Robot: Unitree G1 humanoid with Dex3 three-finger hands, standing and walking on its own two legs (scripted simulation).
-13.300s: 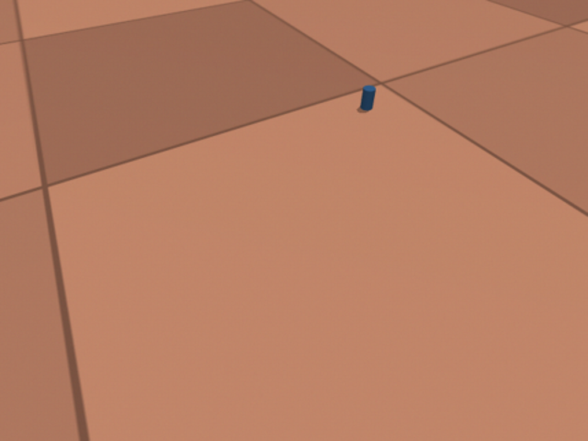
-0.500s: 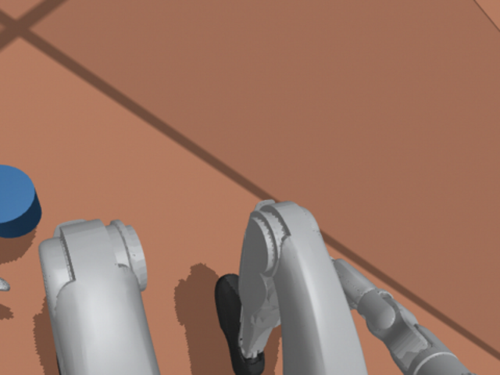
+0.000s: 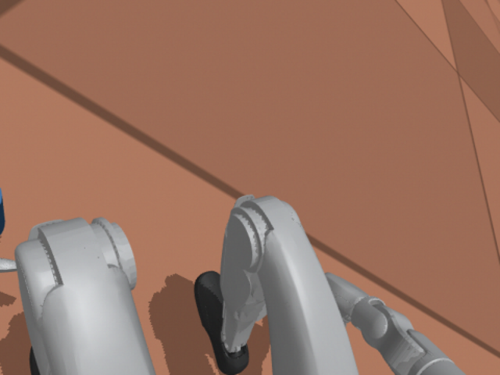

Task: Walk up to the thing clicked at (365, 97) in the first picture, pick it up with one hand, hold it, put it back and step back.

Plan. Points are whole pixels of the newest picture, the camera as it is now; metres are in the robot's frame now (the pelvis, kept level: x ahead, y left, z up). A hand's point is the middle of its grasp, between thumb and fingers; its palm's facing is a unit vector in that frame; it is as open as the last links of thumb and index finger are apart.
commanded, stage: close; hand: left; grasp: from the side
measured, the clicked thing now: out of the picture +0.39 +0.28 -0.20
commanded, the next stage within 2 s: settle in 0.70 s
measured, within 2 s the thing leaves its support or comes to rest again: leaves its support in 1.18 s
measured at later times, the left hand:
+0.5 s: hand out of the picture +0.37 +0.28 -0.18, palm faces +0.32 -0.95 -0.01, open 11.4 cm
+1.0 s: hand out of the picture +0.39 +0.29 -0.18, palm faces +0.35 -0.94 +0.00, open 10.8 cm
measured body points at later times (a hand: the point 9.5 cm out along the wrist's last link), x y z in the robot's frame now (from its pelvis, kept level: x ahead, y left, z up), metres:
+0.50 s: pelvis +0.00 +0.00 +0.00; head +0.19 +0.21 +0.34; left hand +0.35 +0.33 -0.17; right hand +0.19 -0.22 -0.02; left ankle +0.09 +0.13 -0.24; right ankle +0.14 -0.14 -0.24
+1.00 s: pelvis +0.00 +0.00 +0.00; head +0.20 +0.22 +0.34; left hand +0.36 +0.33 -0.17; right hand +0.19 -0.23 -0.01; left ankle +0.09 +0.13 -0.24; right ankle +0.14 -0.14 -0.24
